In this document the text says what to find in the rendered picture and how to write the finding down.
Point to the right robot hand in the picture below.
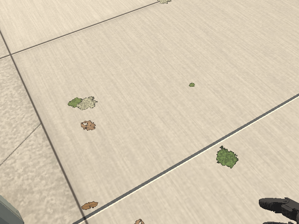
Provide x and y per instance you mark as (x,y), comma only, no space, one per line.
(287,207)

